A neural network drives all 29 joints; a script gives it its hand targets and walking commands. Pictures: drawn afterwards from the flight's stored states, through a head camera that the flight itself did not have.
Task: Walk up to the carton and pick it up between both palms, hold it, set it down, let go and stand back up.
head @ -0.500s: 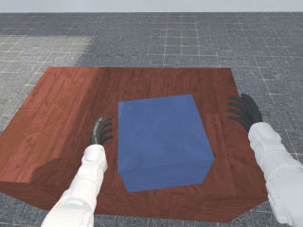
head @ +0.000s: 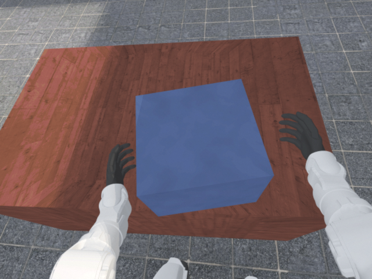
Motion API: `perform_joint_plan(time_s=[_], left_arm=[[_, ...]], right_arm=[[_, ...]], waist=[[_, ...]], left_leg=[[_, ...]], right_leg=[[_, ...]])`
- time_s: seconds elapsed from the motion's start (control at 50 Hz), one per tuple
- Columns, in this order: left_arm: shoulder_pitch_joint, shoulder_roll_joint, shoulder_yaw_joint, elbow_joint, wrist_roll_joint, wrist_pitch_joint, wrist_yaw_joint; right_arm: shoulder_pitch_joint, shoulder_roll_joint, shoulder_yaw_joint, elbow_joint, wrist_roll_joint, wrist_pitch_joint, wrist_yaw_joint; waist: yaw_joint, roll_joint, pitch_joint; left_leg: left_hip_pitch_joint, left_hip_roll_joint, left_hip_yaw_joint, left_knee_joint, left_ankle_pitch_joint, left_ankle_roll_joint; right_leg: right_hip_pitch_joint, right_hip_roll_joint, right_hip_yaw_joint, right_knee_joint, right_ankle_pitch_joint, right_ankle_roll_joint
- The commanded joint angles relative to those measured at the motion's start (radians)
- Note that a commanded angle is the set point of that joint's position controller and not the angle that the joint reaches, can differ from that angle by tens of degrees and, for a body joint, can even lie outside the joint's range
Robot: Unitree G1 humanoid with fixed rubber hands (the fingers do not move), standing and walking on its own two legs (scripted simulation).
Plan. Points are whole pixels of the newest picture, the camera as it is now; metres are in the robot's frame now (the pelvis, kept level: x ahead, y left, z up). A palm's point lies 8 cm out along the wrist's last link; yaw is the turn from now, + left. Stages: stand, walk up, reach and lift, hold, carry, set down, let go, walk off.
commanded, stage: reach and lift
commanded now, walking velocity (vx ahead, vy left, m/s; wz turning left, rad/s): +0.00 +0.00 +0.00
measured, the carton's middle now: (197, 150) +0.43 +0.08 -0.07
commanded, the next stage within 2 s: none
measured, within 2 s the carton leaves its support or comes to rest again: neither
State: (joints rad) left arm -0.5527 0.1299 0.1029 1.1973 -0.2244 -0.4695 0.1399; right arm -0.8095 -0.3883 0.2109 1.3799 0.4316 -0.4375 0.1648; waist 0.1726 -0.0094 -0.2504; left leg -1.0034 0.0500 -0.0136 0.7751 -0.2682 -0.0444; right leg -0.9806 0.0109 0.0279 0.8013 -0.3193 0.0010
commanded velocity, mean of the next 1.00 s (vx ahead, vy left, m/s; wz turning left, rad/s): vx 0.00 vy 0.00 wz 0.00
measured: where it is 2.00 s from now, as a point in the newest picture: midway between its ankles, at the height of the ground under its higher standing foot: outside the picture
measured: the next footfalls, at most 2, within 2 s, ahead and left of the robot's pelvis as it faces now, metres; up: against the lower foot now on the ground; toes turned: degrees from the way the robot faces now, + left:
none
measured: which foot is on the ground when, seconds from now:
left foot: down 0.00-1.00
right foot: down 0.00-1.00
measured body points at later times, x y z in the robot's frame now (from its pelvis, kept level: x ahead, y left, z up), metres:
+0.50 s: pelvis +0.01 +0.00 +0.00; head +0.13 -0.02 +0.43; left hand +0.34 +0.24 -0.04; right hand +0.47 -0.12 -0.02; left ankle +0.03 +0.15 -0.69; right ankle +0.01 -0.12 -0.69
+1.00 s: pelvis +0.01 +0.00 +0.00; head +0.13 -0.02 +0.43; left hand +0.34 +0.24 -0.04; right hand +0.47 -0.10 -0.02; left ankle +0.03 +0.15 -0.69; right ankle +0.01 -0.12 -0.69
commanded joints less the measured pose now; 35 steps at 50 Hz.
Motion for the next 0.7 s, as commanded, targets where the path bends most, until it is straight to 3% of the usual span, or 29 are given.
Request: perform_joint_plan(time_s=[0.0,0.04,0.08,0.16,0.2,0.24,0.3,0.32,0.36,0.38,0.44,0.46,0.48,0.5,0.52,0.54,0.56,0.58,0.62,0.64,0.66,0.68], left_arm=[[-0.297,0.129,-0.012,-0.171,-0.076,-0.082,-0.025],[-0.281,0.125,0.014,-0.145,-0.067,-0.076,-0.031],[-0.283,0.084,-0.003,-0.205,-0.061,-0.082,-0.032],[-0.27,0.053,0.023,-0.183,-0.006,-0.076,-0.03],[-0.249,-0.003,0.026,-0.169,0.016,-0.069,-0.036],[-0.249,-0.014,0.037,-0.168,0.04,-0.071,-0.034],[-0.239,-0.026,0.072,-0.19,0.073,-0.071,-0.025],[-0.238,-0.019,0.091,-0.18,0.091,-0.076,-0.023],[-0.273,-0.003,0.121,-0.178,0.112,-0.085,-0.017],[-0.271,-0.036,0.107,-0.171,0.112,-0.082,-0.015],[-0.282,-0.053,0.105,-0.182,0.139,-0.079,-0.006],[-0.28,-0.056,0.108,-0.183,0.138,-0.08,-0.002],[-0.28,-0.072,0.077,-0.182,0.117,-0.084,-0.003],[-0.304,-0.07,0.081,-0.193,0.122,-0.091,0.006],[-0.282,-0.063,0.094,-0.159,0.121,-0.088,0.004],[-0.293,-0.08,0.072,-0.168,0.111,-0.092,0.002],[-0.286,-0.075,0.092,-0.172,0.114,-0.09,0.002],[-0.297,-0.083,0.081,-0.177,0.111,-0.092,0.001],[-0.285,-0.101,0.082,-0.154,0.126,-0.088,0.005],[-0.272,-0.107,0.072,-0.157,0.123,-0.089,0.006],[-0.284,-0.108,0.068,-0.154,0.133,-0.089,0.007],[-0.269,-0.103,0.083,-0.145,0.118,-0.089,0.004]], right_arm=[[-0.427,-0.134,0.09,-0.186,-0.01,-0.088,-0.019],[-0.443,-0.108,0.1,-0.197,-0.01,-0.084,-0.026],[-0.44,-0.095,0.077,-0.195,-0.034,-0.1,-0.031],[-0.422,-0.051,0.054,-0.123,-0.055,-0.09,-0.032],[-0.427,0.008,0.063,-0.127,-0.066,-0.084,-0.034],[-0.43,0.015,0.033,-0.09,-0.095,-0.091,-0.042],[-0.41,0.026,0.0,-0.039,-0.125,-0.095,-0.052],[-0.404,0.012,-0.038,-0.024,-0.154,-0.102,-0.062],[-0.462,0.025,-0.044,-0.058,-0.169,-0.118,-0.078],[-0.469,0.038,-0.062,-0.042,-0.18,-0.121,-0.083],[-0.464,0.038,-0.099,-0.041,-0.199,-0.134,-0.101],[-0.485,0.05,-0.102,-0.042,-0.194,-0.14,-0.103],[-0.485,0.052,-0.097,-0.038,-0.194,-0.141,-0.104],[-0.502,0.055,-0.107,-0.051,-0.206,-0.145,-0.104],[-0.494,0.065,-0.09,-0.049,-0.197,-0.137,-0.104],[-0.481,0.07,-0.108,-0.049,-0.209,-0.141,-0.11],[-0.483,0.081,-0.09,-0.061,-0.204,-0.137,-0.111],[-0.49,0.082,-0.098,-0.056,-0.207,-0.135,-0.114],[-0.477,0.096,-0.099,-0.013,-0.207,-0.134,-0.118],[-0.49,0.092,-0.096,-0.038,-0.205,-0.139,-0.114],[-0.47,0.09,-0.122,0.009,-0.214,-0.129,-0.117],[-0.488,0.104,-0.085,-0.017,-0.197,-0.127,-0.115]], waist=[[0.097,-0.12,-0.765],[0.124,-0.145,-0.742],[0.094,-0.135,-0.761],[0.1,-0.093,-0.688],[0.116,-0.104,-0.642],[0.094,-0.086,-0.646],[0.088,-0.09,-0.66],[0.07,-0.095,-0.665],[0.1,-0.094,-0.698],[0.082,-0.101,-0.688],[0.072,-0.044,-0.693],[0.078,-0.047,-0.708],[0.057,-0.073,-0.716],[0.074,-0.051,-0.736],[0.084,-0.084,-0.706],[0.055,-0.082,-0.742],[0.077,-0.086,-0.722],[0.064,-0.08,-0.721],[0.072,-0.061,-0.679],[0.071,-0.077,-0.707],[0.051,-0.054,-0.666],[0.088,-0.091,-0.676]], left_leg=[[0.282,-0.047,0.128,0.099,0.435,-0.058],[0.246,-0.048,0.13,0.096,0.433,-0.042],[0.281,-0.048,0.121,0.123,0.498,-0.059],[0.297,-0.051,0.121,0.098,0.472,-0.057],[0.302,-0.055,0.116,0.095,0.485,-0.052],[0.317,-0.054,0.116,0.087,0.461,-0.052],[0.337,-0.048,0.115,0.088,0.497,-0.057],[0.343,-0.048,0.113,0.093,0.502,-0.059],[0.305,-0.048,0.115,0.092,0.494,-0.049],[0.307,-0.047,0.112,0.085,0.478,-0.05],[0.367,-0.048,0.11,0.084,0.532,-0.067],[0.36,-0.051,0.115,0.098,0.536,-0.062],[0.349,-0.049,0.108,0.103,0.512,-0.059],[0.344,-0.051,0.114,0.103,0.507,-0.062],[0.311,-0.048,0.115,0.104,0.47,-0.049],[0.325,-0.05,0.11,0.105,0.486,-0.057],[0.308,-0.052,0.119,0.103,0.464,-0.05],[0.301,-0.055,0.116,0.102,0.478,-0.052],[0.319,-0.052,0.113,0.104,0.487,-0.055],[0.327,-0.052,0.112,0.102,0.472,-0.05],[0.349,-0.049,0.106,0.092,0.453,-0.055],[0.321,-0.051,0.113,0.097,0.453,-0.045]], right_leg=[[0.248,0.097,-0.071,-0.018,0.236,0.0],[0.266,0.091,-0.061,-0.007,0.243,0.006],[0.262,0.098,-0.071,0.006,0.294,0.009],[0.223,0.089,-0.067,-0.026,0.228,0.0],[0.226,0.085,-0.066,-0.039,0.222,0.0],[0.206,0.09,-0.075,-0.044,0.197,-0.001],[0.227,0.09,-0.074,-0.048,0.194,-0.007],[0.227,0.089,-0.075,-0.051,0.21,-0.006],[0.271,0.084,-0.065,-0.038,0.219,-0.004],[0.258,0.084,-0.067,-0.047,0.22,-0.003],[0.235,0.086,-0.08,-0.053,0.207,-0.014],[0.211,0.089,-0.082,-0.046,0.199,-0.012],[0.211,0.091,-0.081,-0.046,0.198,-0.013],[0.182,0.091,-0.084,-0.043,0.173,-0.017],[0.2,0.089,-0.082,-0.04,0.166,-0.011],[0.207,0.09,-0.087,-0.038,0.191,-0.013],[0.228,0.086,-0.077,-0.042,0.172,-0.01],[0.221,0.086,-0.082,-0.041,0.184,-0.013],[0.209,0.086,-0.081,-0.041,0.174,-0.015],[0.183,0.09,-0.087,-0.048,0.154,-0.017],[0.173,0.087,-0.086,-0.058,0.125,-0.021],[0.202,0.085,-0.076,-0.054,0.13,-0.021]])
